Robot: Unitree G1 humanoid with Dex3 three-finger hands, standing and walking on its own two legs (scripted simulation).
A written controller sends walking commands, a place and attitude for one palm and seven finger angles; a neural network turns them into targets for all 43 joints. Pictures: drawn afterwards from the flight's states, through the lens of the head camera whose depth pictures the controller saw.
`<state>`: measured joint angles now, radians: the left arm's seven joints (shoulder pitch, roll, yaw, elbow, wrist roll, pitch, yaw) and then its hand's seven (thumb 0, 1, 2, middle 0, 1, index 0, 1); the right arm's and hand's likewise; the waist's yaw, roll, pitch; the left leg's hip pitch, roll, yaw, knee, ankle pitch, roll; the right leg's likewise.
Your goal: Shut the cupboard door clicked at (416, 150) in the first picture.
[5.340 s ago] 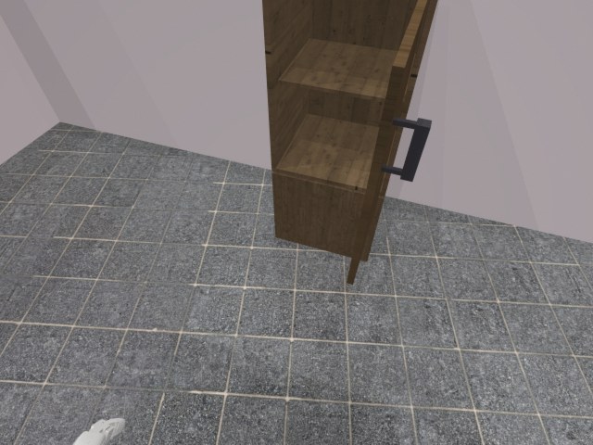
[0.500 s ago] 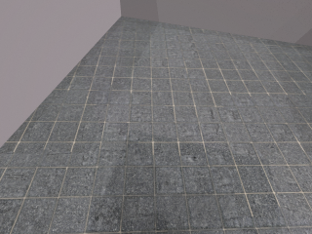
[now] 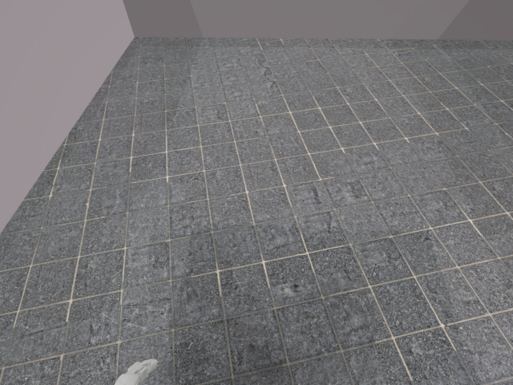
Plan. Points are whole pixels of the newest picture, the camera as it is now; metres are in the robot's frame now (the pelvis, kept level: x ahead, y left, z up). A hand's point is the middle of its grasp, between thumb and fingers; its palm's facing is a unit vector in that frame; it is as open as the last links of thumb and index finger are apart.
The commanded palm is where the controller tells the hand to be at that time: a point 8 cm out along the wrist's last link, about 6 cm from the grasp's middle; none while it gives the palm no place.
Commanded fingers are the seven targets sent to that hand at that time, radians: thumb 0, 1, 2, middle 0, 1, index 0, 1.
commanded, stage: walk around to get in front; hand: left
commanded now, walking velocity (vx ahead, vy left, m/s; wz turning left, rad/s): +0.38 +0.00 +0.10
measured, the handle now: out of the picture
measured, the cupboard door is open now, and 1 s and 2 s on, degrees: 89 89 89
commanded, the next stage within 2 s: walk to a spot facing it in 0.74 s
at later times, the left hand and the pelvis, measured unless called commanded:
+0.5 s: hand out of the picture +0.14 +0.21 -0.18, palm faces +0.14 -0.98 -0.12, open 7.4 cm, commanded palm none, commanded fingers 0.00 0.90 0.90 -0.20 -0.30 -0.20 -0.30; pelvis +0.22 +0.05 +0.00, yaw +3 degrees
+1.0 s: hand (193, 212) +0.52 +0.17 -0.15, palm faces +0.00 -0.98 -0.22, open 7.4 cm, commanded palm none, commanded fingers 0.00 0.90 0.90 -0.20 -0.30 -0.20 -0.30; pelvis +0.41 -0.01 +0.00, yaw +1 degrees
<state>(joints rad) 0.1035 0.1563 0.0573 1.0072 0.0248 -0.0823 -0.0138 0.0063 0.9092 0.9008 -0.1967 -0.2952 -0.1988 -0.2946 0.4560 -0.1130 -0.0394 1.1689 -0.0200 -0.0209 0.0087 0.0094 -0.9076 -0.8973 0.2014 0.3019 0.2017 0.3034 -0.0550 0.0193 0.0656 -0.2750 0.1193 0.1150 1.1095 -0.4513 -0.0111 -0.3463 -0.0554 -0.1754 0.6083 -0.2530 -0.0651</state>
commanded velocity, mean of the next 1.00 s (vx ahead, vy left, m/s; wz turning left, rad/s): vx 0.29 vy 0.00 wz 0.07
